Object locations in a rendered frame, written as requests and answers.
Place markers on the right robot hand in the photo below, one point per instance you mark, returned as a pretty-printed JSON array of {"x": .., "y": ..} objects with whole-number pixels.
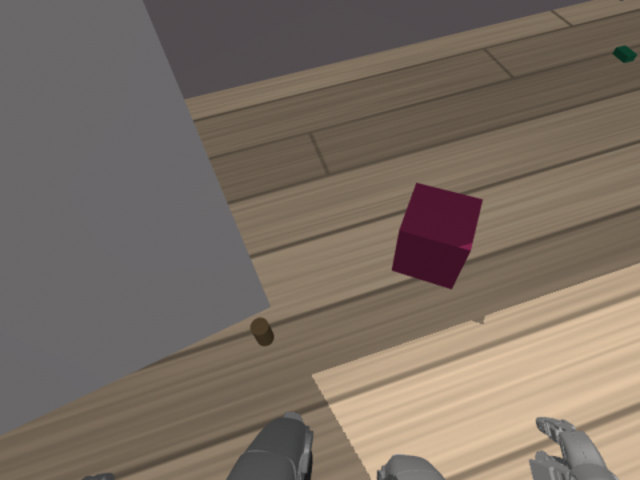
[{"x": 576, "y": 447}]

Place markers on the right robot arm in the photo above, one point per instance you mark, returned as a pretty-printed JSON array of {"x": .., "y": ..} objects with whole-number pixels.
[{"x": 591, "y": 472}]

